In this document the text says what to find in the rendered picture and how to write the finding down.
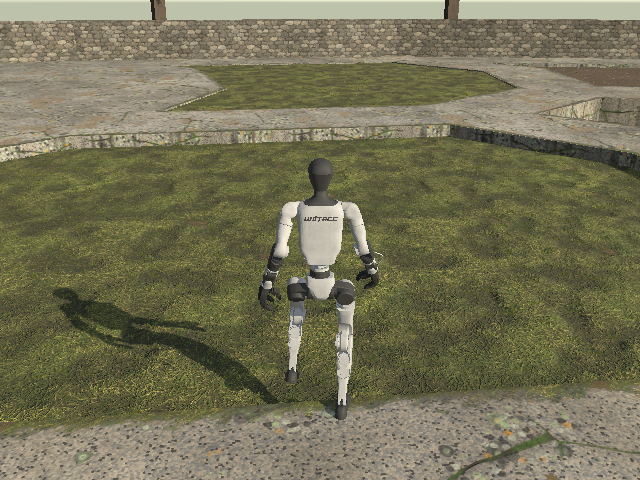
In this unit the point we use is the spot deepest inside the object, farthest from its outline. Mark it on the robot left forearm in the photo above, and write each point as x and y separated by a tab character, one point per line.
272	269

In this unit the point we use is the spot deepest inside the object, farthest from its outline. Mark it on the right robot upper arm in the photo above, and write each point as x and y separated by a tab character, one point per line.
352	212

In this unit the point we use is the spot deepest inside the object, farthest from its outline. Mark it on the robot right hand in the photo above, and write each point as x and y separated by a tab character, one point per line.
364	275

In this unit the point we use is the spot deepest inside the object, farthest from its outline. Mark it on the left robot shin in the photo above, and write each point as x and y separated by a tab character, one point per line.
294	340

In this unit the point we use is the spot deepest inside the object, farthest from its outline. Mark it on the robot head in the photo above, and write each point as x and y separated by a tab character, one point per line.
320	174

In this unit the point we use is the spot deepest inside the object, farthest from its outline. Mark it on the left robot upper arm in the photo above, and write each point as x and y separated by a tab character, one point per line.
288	212

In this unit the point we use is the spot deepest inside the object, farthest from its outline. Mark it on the robot right forearm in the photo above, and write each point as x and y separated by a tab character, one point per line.
369	261

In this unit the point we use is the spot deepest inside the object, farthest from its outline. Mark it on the robot left hand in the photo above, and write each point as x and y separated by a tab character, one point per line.
263	296

